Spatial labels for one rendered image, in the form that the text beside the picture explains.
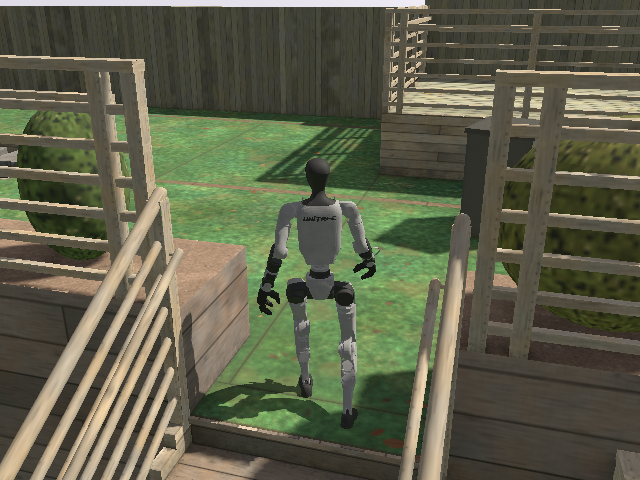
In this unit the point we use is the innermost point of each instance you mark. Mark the right robot shin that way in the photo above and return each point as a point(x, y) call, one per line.
point(348, 378)

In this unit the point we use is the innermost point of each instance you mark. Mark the robot left hand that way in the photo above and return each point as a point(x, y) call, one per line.
point(262, 300)

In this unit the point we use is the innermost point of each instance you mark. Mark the right robot upper arm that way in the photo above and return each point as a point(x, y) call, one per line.
point(350, 210)

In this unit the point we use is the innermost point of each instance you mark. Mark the right robot forearm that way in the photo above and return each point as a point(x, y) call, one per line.
point(368, 257)

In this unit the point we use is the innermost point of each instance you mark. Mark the left robot upper arm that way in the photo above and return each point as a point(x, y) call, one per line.
point(287, 212)

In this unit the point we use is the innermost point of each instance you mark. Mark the robot right hand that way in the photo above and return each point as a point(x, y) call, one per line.
point(370, 273)

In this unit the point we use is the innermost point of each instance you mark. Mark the robot right thigh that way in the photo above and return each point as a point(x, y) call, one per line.
point(346, 307)

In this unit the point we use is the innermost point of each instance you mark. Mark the left robot forearm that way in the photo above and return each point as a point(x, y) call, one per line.
point(271, 271)

